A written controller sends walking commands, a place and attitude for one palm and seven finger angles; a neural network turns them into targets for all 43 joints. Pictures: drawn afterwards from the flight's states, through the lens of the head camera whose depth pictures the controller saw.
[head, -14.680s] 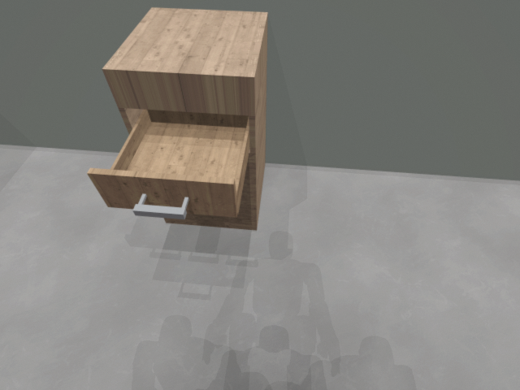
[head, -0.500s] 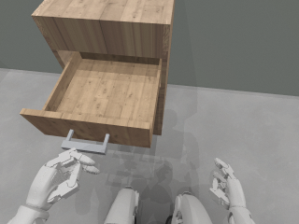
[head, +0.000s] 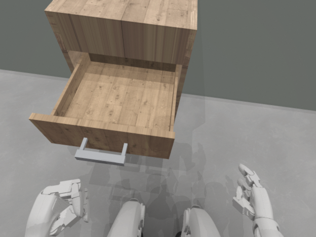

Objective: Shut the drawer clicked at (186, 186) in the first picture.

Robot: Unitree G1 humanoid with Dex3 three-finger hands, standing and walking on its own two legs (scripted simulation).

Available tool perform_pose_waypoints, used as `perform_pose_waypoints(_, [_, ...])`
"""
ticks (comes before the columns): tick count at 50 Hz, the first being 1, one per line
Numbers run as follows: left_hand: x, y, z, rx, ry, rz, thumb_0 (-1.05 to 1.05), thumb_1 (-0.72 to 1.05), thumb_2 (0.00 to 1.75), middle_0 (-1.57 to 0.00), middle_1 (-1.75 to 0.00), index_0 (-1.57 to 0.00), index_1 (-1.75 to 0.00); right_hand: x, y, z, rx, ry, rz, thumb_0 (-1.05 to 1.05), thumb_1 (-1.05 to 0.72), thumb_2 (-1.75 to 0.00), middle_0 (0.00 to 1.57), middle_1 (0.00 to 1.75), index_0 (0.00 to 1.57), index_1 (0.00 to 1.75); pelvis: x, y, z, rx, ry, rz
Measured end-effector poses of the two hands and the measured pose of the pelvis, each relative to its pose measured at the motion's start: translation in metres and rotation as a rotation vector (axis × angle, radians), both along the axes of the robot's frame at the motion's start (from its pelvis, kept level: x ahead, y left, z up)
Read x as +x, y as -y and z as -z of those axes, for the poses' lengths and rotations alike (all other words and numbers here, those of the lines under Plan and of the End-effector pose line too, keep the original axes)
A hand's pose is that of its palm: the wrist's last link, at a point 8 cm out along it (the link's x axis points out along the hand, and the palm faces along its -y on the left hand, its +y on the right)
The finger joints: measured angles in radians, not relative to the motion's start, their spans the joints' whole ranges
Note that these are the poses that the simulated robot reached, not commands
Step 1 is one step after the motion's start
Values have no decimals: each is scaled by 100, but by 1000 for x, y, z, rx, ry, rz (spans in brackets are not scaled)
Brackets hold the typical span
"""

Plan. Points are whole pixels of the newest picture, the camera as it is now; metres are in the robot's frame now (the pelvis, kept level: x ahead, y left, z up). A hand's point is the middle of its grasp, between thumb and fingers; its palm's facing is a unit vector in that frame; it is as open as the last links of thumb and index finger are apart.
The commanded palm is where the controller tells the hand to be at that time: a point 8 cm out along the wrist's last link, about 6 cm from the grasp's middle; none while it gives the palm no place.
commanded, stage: raise the hand and make a fist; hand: left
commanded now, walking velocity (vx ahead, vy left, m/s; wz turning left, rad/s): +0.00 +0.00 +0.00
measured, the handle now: (103, 150) +0.34 +0.19 -0.06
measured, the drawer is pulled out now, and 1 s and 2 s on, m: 0.28 0.28 0.28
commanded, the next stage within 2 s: bring the fist close to the handle in 0.66 s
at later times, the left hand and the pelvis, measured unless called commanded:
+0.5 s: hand (88, 213) +0.17 +0.16 +0.04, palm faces -0.09 -1.00 +0.01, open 3.3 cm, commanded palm +0.13 +0.22 +0.04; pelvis +0.01 +0.02 -0.01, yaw +0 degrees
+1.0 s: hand (91, 210) +0.18 +0.16 +0.02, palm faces -0.04 -1.00 -0.03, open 3.3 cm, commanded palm +0.15 +0.22 +0.02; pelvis +0.01 -0.01 -0.02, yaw +0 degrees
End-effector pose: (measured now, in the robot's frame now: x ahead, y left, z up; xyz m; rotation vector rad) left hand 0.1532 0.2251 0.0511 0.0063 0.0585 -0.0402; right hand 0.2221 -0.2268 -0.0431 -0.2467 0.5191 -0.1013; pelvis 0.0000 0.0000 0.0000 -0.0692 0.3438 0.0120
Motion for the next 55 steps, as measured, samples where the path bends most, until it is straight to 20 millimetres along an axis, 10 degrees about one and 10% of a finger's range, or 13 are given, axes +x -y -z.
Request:
perform_pose_waypoints(14, [-18,1,5,-13,-129,-29,2,90,90,-139,-159,-138,-159,21,-55,-4,50,-22,-104,1,-90,-90,20,30,20,30,8,-19,-1,-15,-20,-6])
perform_pose_waypoints(37, [-12,4,1,30,-126,-47,2,90,90,-140,-160,-139,-160,6,-13,16,37,-110,-10,1,-90,-90,20,30,20,30,15,-3,4,-10,-54,-4])
perform_pose_waypoints(55, [14,8,37,36,-83,8,2,90,90,-140,-160,-139,-160,10,11,40,12,-111,3,1,-90,-90,20,30,20,30,13,16,24,-4,-86,3])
